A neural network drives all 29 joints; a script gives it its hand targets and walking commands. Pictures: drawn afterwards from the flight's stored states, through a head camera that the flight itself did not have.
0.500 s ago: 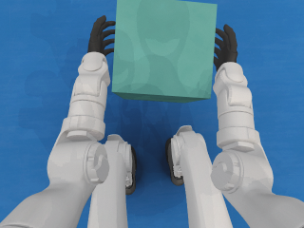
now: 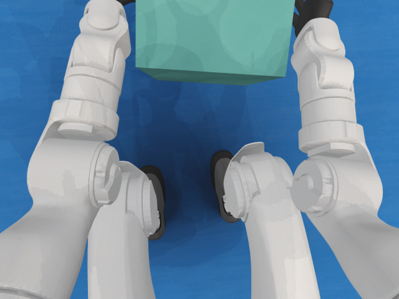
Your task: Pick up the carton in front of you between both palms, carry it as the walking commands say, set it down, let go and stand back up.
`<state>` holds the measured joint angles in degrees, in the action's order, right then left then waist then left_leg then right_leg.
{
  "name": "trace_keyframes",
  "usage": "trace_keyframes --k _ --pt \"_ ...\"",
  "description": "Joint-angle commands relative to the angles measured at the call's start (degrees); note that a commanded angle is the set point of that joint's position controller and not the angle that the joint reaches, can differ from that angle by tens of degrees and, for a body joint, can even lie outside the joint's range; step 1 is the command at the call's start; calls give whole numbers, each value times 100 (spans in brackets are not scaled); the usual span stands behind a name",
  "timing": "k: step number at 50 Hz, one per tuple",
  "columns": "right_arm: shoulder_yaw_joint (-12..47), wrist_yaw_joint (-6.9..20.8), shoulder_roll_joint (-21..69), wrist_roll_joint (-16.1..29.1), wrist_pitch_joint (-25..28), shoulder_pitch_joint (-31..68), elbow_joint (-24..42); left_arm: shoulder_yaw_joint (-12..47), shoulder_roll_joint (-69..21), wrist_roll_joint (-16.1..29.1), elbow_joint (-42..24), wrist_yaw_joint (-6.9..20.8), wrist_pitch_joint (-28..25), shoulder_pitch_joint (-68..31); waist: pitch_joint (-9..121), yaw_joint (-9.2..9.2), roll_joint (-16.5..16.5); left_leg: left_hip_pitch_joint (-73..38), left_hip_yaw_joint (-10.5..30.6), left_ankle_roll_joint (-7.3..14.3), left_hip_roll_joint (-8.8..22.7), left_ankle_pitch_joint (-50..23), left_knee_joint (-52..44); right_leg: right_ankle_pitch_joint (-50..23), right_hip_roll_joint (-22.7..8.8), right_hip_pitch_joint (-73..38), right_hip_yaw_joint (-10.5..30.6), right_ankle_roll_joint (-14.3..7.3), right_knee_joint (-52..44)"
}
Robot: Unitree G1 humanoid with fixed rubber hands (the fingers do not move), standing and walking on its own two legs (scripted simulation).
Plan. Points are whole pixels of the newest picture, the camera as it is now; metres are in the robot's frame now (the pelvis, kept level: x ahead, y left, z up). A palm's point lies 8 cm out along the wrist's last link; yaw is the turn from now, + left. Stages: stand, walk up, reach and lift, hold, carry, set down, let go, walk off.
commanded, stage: set down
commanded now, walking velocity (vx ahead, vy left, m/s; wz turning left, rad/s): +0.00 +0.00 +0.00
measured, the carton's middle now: (208, 21) +0.54 -0.07 -0.23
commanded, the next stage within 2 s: none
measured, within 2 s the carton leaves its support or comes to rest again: rests again in 0.66 s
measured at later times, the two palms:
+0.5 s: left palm (111, 10) +0.55 +0.09 -0.18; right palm (302, 27) +0.50 -0.21 -0.16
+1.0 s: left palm (114, 10) +0.55 +0.09 -0.19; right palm (305, 28) +0.50 -0.22 -0.17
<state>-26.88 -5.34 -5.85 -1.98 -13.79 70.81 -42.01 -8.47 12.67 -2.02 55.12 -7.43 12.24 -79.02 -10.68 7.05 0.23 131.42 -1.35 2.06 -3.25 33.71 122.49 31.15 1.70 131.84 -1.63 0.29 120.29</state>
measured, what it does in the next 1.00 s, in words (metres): stands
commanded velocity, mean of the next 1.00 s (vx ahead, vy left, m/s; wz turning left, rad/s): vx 0.00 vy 0.00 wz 0.00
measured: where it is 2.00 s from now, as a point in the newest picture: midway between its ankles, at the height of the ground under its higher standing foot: (191, 206)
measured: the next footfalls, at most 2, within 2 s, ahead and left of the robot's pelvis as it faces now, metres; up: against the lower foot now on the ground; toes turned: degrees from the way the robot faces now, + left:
none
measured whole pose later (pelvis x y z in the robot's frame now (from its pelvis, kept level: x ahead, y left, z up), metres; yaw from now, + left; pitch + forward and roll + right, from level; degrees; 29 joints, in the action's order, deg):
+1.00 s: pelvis +0.00 +0.00 -0.03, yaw -1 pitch +36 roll -3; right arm -32.8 2.4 -11.1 -5.3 -9.1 75.4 -54.8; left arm -14.6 12.1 -9.6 63.1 0.1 8.6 -84.6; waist -18.2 5.6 -1.5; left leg 130.4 -0.6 2.3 -3.6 34.7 128.9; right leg 32.2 3.1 130.2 -2.0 1.5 125.9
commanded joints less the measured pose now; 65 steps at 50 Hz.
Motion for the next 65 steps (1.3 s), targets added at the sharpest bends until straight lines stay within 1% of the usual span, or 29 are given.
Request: trace_keyframes --k 1,3,5,8,10,12,14,18,23,31,42,46,49,51,52,53,54,55,56,57,59,62,63,65 --pt "2793 1628 5357 754 16 2983 96 1928 -5316 488 -799 1340 -232 -2963 7189 -151 681 -3821 61 -49 -535 -2258 -839 -2465 522 -3600 -131 238 -587" --pt "2783 1670 5359 746 9 2955 48 1871 -5362 435 -701 1371 -229 -2768 6939 -205 636 -3668 82 -33 -526 -2274 -790 -2438 528 -3387 -119 251 -542" --pt "2779 1678 5320 730 35 2974 55 1840 -5392 443 -650 1396 -253 -2692 6754 -190 569 -3524 112 -20 -525 -2279 -735 -2439 527 -3267 -118 256 -501" --pt "2749 1643 5184 703 100 3043 81 1839 -5370 515 -603 1405 -308 -2756 6553 -89 517 -3390 158 -17 -527 -2228 -655 -2393 516 -3144 -133 257 -449" --pt "2690 1609 5066 677 143 3084 60 1834 -5304 559 -541 1398 -339 -2840 6403 -6 537 -3347 179 -25 -528 -2148 -618 -2294 504 -3049 -151 247 -426" --pt "2600 1581 4977 651 180 3111 -8 1798 -5213 574 -459 1386 -367 -2939 6251 48 576 -3269 180 -34 -530 -2000 -603 -2164 493 -2999 -166 231 -410" --pt "2486 1570 4913 622 206 3127 -122 1718 -5102 545 -341 1373 -389 -3001 6070 58 614 -3185 178 -35 -527 -1840 -597 -2016 482 -2935 -174 220 -394" --pt "2259 1600 4831 572 222 3212 -357 1479 -4887 398 -67 1364 -404 -3019 5682 -14 654 -3059 181 -11 -503 -1581 -588 -1723 474 -2698 -172 216 -359" --pt "2011 1668 4707 520 229 3256 -630 1295 -4711 238 165 1368 -407 -2961 5274 -86 719 -2886 201 21 -464 -1465 -570 -1588 481 -2484 -124 191 -296" --pt "1568 1751 4255 194 174 3129 -1080 927 -4310 -48 537 1451 -311 -2634 4404 -160 590 -2578 317 76 -418 -1166 -608 -1141 461 -2033 -84 142 -266" --pt "1211 1806 3671 -27 185 2851 -1405 509 -3693 -455 935 1468 -225 -2075 3642 -334 425 -2429 429 141 -335 -1101 -614 -917 435 -1663 10 137 -255" --pt "1035 1766 3334 -140 202 2653 -1559 333 -3363 -631 1067 1459 -207 -1890 3356 -394 406 -2359 446 134 -302 -1016 -595 -820 422 -1606 40 156 -242" --pt "767 1649 2879 -255 264 2390 -1699 197 -2853 -740 1091 1398 -235 -1826 3239 -412 423 -2392 445 75 -250 -898 -579 -745 389 -1693 37 199 -213" --pt "516 1462 2280 -312 363 2102 -1783 90 -2166 -767 1074 1262 -300 -1790 3287 -397 414 -2496 439 0 -191 -857 -567 -752 346 -1870 15 238 -200" --pt "345 1298 1697 -332 440 1868 -1831 22 -1525 -746 1063 1127 -360 -1726 3366 -360 420 -2570 429 -50 -146 -851 -556 -784 310 -2003 -9 259 -191" --pt "163 1081 906 -322 543 1608 -1873 -48 -676 -699 1004 940 -445 -1660 3482 -316 428 -2662 438 -100 -93 -850 -544 -820 263 -2135 -38 284 -170" --pt "65 817 -7 -218 681 1420 -1850 -62 216 -590 938 718 -549 -1579 3675 -264 439 -2774 455 -141 -56 -875 -534 -880 217 -2269 -62 307 -166" --pt "61 535 -908 -8 861 1286 -1779 -10 1060 -383 838 490 -674 -1546 3879 -217 462 -2886 479 -174 -20 -946 -525 -1007 175 -2396 -69 319 -170" --pt "163 288 -1386 253 1030 1357 -1736 138 1478 -113 797 317 -775 -1737 4097 -162 491 -2956 522 -201 16 -1076 -506 -1178 149 -2527 -43 321 -172" --pt "349 135 -1526 507 1158 1466 -1748 355 1543 188 760 240 -848 -1984 4285 -80 535 -3038 558 -207 40 -1237 -449 -1359 130 -2626 6 303 -143" --pt "591 -11 -1740 858 1344 1598 -1749 774 1523 715 626 220 -953 -2337 4632 143 662 -3203 630 -220 100 -1560 -310 -1709 37 -2623 32 241 -59" --pt "878 -46 -1841 1149 1488 1714 -1625 1262 1362 1319 373 331 -1008 -2597 5032 437 810 -3411 677 -238 147 -1937 -153 -2084 -84 -2619 38 151 -38" --pt "939 -48 -1884 1206 1502 1706 -1557 1339 1362 1454 328 369 -1002 -2586 5167 512 808 -3441 668 -236 147 -1976 -127 -2158 -107 -2707 32 138 -48" --pt "1025 -58 -1971 1294 1493 1626 -1445 1401 1420 1612 331 416 -965 -2443 5445 599 765 -3490 621 -228 134 -1954 -110 -2250 -128 -2967 16 130 -80"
